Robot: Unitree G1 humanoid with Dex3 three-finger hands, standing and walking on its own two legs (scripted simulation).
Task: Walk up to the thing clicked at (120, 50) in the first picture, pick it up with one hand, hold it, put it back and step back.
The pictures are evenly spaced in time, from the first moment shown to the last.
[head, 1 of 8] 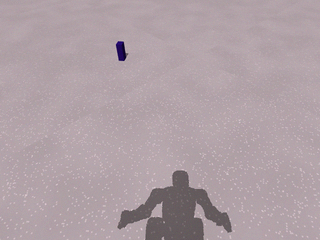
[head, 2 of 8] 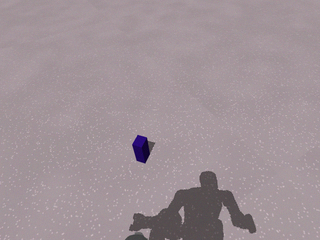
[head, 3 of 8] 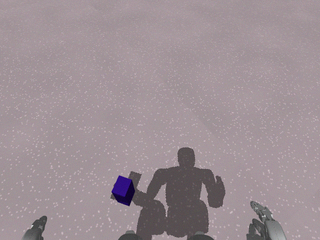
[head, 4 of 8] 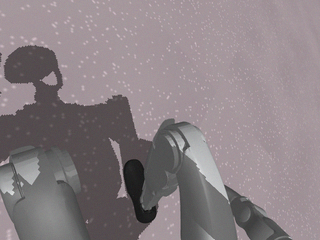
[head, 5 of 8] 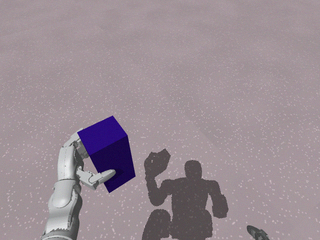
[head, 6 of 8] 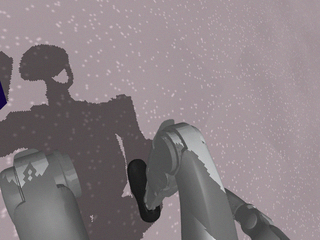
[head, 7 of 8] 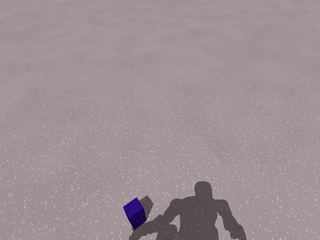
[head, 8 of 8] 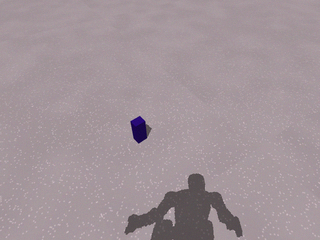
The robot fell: no
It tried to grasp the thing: yes
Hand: left
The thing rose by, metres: 0.67
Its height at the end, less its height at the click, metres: +0.00
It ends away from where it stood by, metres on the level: 0.01
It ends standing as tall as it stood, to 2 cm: yes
